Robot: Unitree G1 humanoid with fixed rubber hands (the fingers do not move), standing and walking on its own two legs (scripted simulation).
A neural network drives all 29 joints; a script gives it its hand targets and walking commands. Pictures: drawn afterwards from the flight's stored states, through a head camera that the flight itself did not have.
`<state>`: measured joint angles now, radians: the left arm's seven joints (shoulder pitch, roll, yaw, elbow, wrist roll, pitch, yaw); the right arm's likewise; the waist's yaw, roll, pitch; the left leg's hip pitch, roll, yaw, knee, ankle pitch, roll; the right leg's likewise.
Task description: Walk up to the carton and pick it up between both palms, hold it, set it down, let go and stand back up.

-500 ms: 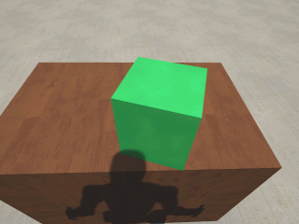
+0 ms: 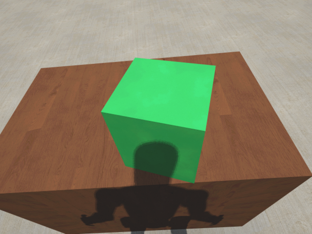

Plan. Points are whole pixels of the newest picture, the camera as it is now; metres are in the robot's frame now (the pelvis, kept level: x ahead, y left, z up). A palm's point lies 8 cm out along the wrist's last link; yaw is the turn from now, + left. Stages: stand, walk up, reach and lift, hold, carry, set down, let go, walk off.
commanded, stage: walk up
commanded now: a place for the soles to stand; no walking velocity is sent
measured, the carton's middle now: (165, 121) +0.40 -0.01 +0.07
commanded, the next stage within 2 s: reach and lift in 1.42 s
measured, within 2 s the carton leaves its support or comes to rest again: neither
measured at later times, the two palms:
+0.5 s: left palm out of the picture +0.07 +0.34 -0.11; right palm out of the picture +0.11 -0.27 -0.09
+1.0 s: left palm out of the picture +0.07 +0.32 -0.10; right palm out of the picture +0.09 -0.29 -0.11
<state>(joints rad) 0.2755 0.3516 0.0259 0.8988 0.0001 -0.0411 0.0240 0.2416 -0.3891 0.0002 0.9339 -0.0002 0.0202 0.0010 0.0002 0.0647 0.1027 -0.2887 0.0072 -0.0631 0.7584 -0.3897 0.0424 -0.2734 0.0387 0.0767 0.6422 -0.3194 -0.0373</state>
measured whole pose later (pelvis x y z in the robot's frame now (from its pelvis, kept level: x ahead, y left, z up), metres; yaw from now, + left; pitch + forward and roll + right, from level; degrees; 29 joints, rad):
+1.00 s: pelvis +0.01 +0.01 +0.01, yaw -1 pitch -2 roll +1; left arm 0.23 0.38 0.00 0.92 0.00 0.00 -0.01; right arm 0.14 -0.38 0.00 0.99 0.00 -0.02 0.00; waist 0.00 -0.01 0.05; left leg -0.21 0.00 -0.03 0.50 -0.27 -0.01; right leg -0.25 0.03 0.11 0.58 -0.30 0.00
